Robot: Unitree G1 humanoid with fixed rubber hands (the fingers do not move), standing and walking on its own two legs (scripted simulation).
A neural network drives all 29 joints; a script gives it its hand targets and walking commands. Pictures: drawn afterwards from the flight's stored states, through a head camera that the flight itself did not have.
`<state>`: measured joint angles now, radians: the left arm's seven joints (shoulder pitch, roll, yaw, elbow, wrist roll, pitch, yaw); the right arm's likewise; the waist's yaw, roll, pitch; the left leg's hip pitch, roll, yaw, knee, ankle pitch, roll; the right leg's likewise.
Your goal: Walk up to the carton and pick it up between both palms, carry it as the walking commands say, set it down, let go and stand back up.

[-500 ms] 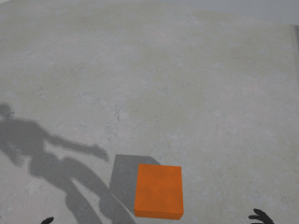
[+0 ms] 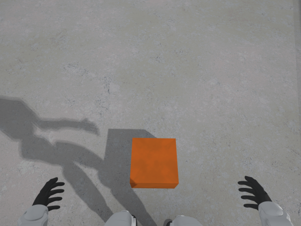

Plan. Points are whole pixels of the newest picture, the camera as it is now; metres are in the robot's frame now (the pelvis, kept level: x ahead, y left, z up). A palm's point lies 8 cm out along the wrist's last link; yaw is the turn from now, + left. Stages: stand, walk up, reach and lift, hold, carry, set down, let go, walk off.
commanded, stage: reach and lift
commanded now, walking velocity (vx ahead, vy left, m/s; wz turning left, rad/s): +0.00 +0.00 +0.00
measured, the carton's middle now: (153, 163) +0.45 -0.01 -0.67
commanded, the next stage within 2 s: none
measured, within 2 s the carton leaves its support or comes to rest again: neither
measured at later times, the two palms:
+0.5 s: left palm (72, 168) +0.28 +0.27 -0.14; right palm (233, 162) +0.31 -0.25 -0.13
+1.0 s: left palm (96, 133) +0.42 +0.23 -0.19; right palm (218, 135) +0.43 -0.24 -0.18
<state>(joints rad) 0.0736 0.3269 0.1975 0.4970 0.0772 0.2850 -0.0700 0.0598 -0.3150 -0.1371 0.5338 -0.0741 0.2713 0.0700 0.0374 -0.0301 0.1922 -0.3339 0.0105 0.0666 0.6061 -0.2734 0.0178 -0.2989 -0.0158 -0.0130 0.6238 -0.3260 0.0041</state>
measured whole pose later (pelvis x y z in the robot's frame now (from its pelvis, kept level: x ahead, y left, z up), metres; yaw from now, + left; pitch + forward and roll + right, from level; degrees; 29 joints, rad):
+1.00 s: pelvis -0.06 +0.00 -0.10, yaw +0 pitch +37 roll +0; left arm -1.03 0.35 0.27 0.91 -0.04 0.22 -0.02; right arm -1.04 -0.37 -0.26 0.92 0.05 0.21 0.04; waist 0.00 -0.01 0.02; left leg -1.41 0.01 0.04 1.05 -0.28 0.02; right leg -1.38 0.00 0.01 1.09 -0.36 0.00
